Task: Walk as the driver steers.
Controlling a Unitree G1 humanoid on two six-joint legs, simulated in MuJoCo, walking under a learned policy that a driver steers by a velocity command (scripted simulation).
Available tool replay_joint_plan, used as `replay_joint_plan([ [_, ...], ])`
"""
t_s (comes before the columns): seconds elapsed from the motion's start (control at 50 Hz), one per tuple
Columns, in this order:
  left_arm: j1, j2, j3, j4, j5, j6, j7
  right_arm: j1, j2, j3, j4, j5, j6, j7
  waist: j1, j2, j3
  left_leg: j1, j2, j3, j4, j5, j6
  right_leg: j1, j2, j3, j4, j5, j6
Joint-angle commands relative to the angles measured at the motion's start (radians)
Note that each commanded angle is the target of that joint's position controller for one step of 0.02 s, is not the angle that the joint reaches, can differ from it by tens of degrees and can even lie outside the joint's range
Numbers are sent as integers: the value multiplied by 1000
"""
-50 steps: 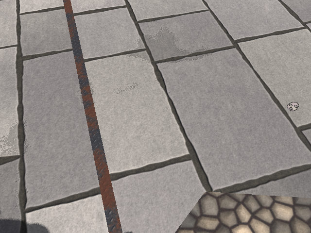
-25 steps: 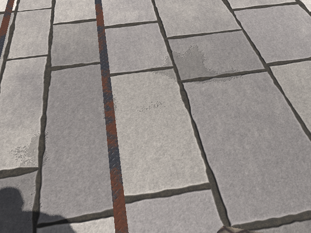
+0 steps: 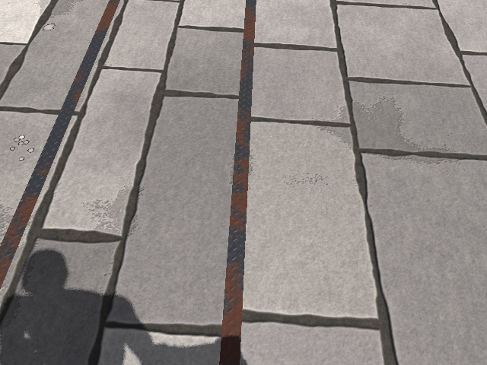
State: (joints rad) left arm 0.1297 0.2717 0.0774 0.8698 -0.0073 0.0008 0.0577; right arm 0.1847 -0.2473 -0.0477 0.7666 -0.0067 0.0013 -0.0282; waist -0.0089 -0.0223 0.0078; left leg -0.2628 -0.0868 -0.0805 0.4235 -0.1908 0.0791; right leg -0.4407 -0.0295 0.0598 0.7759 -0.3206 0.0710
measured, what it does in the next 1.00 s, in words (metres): walks ahead: right foot, then right foot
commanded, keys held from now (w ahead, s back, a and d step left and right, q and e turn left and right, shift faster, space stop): no key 0.14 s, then w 0.34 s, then w+e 0.52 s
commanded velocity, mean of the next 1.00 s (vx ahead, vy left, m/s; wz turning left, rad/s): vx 0.31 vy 0.00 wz -0.14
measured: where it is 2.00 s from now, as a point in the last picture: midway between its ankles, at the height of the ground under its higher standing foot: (297, 250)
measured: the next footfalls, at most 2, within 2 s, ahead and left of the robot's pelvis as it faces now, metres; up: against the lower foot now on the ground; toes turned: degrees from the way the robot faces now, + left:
right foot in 0.10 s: +0.05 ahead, -0.15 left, +0.00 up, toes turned +2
right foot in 0.88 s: +0.43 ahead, -0.13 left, +0.00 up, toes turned -10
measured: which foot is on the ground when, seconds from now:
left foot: down 0.00-0.90, up 0.92-1.00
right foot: up 0.00-0.08, down 0.10-0.40, up 0.42-0.86, down 0.88-1.00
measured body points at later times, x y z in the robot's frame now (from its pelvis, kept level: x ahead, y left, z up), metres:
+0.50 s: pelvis +0.07 +0.01 +0.00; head +0.08 +0.03 +0.45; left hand +0.16 +0.28 -0.14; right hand +0.12 -0.27 -0.12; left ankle +0.03 +0.09 -0.74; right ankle +0.03 -0.14 -0.68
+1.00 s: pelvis +0.33 -0.06 -0.02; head +0.37 -0.06 +0.43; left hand +0.54 +0.17 -0.12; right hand +0.34 -0.33 -0.14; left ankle +0.22 +0.12 -0.63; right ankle +0.39 -0.13 -0.74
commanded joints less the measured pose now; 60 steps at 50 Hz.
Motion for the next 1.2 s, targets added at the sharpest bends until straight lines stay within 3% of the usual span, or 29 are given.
replay_joint_plan([
  [0.02, -35, 80, 11, -58, -5, -21, -8, 5, -151, -35, -41, -2, -6, 4, -23, 154, -46, 71, 269, -246, -110, 180, 162, 53, 3, -18, -101, -30, -6],
  [0.08, 20, 62, 3, -34, 1, -37, -23, -15, -127, -21, -30, 12, -1, 4, 25, 118, -52, 62, 232, -233, -51, 248, 113, 212, 13, -37, -390, 178, -42],
  [0.1, 39, 90, 6, -29, 14, -41, -26, 11, -117, -17, -24, 10, -6, 4, 22, 89, -75, 32, 207, -222, -35, 225, 73, 307, -29, 3, -419, 295, -61],
  [0.12, 65, 150, 16, -29, 28, -41, -25, 43, -102, -13, -24, -8, -15, 8, -3, -2, -111, -22, 151, -164, 31, 132, 30, 401, -125, 78, -378, 501, -100],
  [0.14, 32, 174, 22, -19, 20, -36, -27, 72, -81, -13, -25, -9, -23, 14, -54, -134, -109, -50, 59, -67, 49, -16, -9, 379, -157, 107, -351, 514, -166],
  [0.16, 25, 97, 5, -19, 17, -36, -34, 47, -76, -7, -12, -15, -22, 14, -24, -135, -130, 0, 46, -28, 55, -99, -39, 326, -159, 131, -404, 254, -192],
  [0.18, 25, 73, -2, -12, 16, -38, -37, 4, -83, -12, -13, -7, -17, 13, -5, -134, -99, -8, 30, 1, 87, -153, -45, 292, -137, 134, -441, 13, -182],
  [0.2, 49, 111, 8, -6, 12, -39, -37, -23, -91, -18, -16, 5, -10, 11, 19, -152, -53, -57, 5, 42, 158, -238, -42, 266, -137, 168, -482, -193, -191],
  [0.24, 90, 170, 23, 6, -1, -51, -30, -50, -99, -25, -35, 19, -18, 15, 33, -193, 68, -180, 34, 78, 277, -268, -33, 225, -257, 339, -584, -417, -263],
  [0.3, 90, 168, 24, 1, -13, -65, -22, -43, -83, -29, -28, 31, -58, 29, 27, -161, 100, -215, 92, 64, 300, -287, -5, 238, -286, 353, -604, -311, -284],
  [0.38, 26, 133, 16, -14, -25, -58, -37, 123, -74, -47, 66, 24, -75, 39, -61, -100, 17, 215, 35, 143, 50, -57, -4, 63, -132, 117, -466, -124, -208],
  [0.4, -1, 85, 0, -27, -18, -64, -41, 215, -102, -58, 90, 28, -74, 35, -97, -18, -4, 317, 115, 25, -4, -106, 19, -20, -83, 53, -312, -77, -168],
  [0.42, -12, 14, -19, -60, -10, -78, -44, 309, -189, -77, 101, 27, -76, 27, -108, 240, -32, 451, 318, -329, -155, -239, 113, -215, 30, -87, 18, -79, -98],
  [0.44, -60, 59, -10, -95, -26, -97, -43, 345, -227, -82, 102, 14, -89, 40, -125, 317, 14, 425, 472, -628, -260, -301, 243, -375, 51, -28, 225, -251, -101],
  [0.46, -44, 104, 2, -91, -42, -107, -49, 275, -170, -62, 85, 10, -102, 40, -76, 192, 73, 401, 474, -583, -251, -329, 241, -451, -23, 28, 342, -204, -124],
  [0.52, -18, 98, 4, -57, -26, -112, -67, 175, -124, -41, 52, 8, -107, 40, -32, 93, 80, 369, 371, -296, -278, -102, 127, -444, -104, 21, 307, 50, -155],
  [0.6, -42, 36, -13, -61, -19, -92, -90, 243, -105, -33, 86, -4, -94, 28, -46, 93, 58, 334, 296, -37, -286, 284, 89, -399, -88, -26, 220, 216, -114],
  [0.76, -261, 20, -39, -187, -23, -89, -122, 277, -141, -31, 122, 9, -98, 15, -80, 86, 137, 305, 319, 163, -325, 342, 61, -249, -12, -106, -179, 403, -135],
  [0.82, -221, 64, -19, -209, -23, -89, -137, 249, -177, -40, 110, 7, -80, 4, -20, 135, 56, 420, 343, 212, -145, 856, 29, -151, 58, -169, -187, 274, -192],
  [0.86, 13, 139, 22, -162, -26, -79, -132, 223, -201, -46, 94, 0, -56, -9, 107, 164, -91, 387, 328, 242, 183, 1082, -2, 137, 126, -194, -203, 231, -242],
  [0.88, 182, 199, 52, -129, -24, -69, -115, 210, -204, -43, 74, -1, -57, -15, 190, 117, -173, 164, 299, 240, 449, 906, -36, 443, 75, -74, -224, 238, -285],
  [0.9, 257, 285, 68, -128, -13, -63, -99, 295, -68, -4, 28, -23, -82, 4, 109, -154, -306, -284, 119, 209, 867, 2, -100, 838, -205, 441, -239, 109, -449],
  [0.92, 266, 247, 53, -137, -8, -67, -94, 274, -82, 5, 16, 5, -131, 24, 120, -138, -453, -442, 25, -23, 1055, -377, -86, 927, -323, 834, -439, -44, -534],
  [0.94, 230, 195, 41, -132, -3, -71, -92, 149, -160, -18, -24, 45, -156, 33, 139, -86, -296, -541, 91, -61, 1053, -294, -63, 821, -277, 682, -483, -41, -457],
  [0.96, 156, 163, 32, -146, -10, -77, -91, 99, -163, -16, -44, 48, -167, 29, 98, -11, -163, -526, 140, -40, 964, -198, -49, 634, -230, 527, -501, 38, -416],
  [0.98, 83, 143, 24, -167, -8, -82, -93, 87, -155, -20, -39, 29, -166, 18, 44, 62, -91, -466, 175, -26, 878, -151, -56, 461, -185, 431, -519, 137, -387],
  [1.0, 37, 121, 16, -186, 3, -86, -93, 106, -160, -30, -37, 13, -153, 11, 1, 55, -57, -390, 203, -27, 823, -122, -64, 338, -145, 358, -543, 221, -376],
  [1.08, 44, 126, 16, -187, 0, -96, -81, 113, -120, -28, -67, -12, -104, 5, -35, -12, -24, -318, 225, 14, 661, -31, -122, 131, -94, 221, -593, 361, -384],
  [1.2, 172, 145, 13, -140, -11, -89, -64, -114, -73, -4, -129, -2, -117, 18, 78, -37, -4, -270, 170, 53, 224, 351, -125, 155, -47, 131, -566, 288, -302],
])
Velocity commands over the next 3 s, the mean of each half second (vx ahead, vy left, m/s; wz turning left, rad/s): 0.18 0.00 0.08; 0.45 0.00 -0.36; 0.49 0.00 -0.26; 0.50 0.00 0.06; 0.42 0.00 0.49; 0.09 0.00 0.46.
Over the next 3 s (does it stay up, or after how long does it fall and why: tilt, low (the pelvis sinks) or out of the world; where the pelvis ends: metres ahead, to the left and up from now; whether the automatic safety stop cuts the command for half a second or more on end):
stays up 1.20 -0.27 -0.01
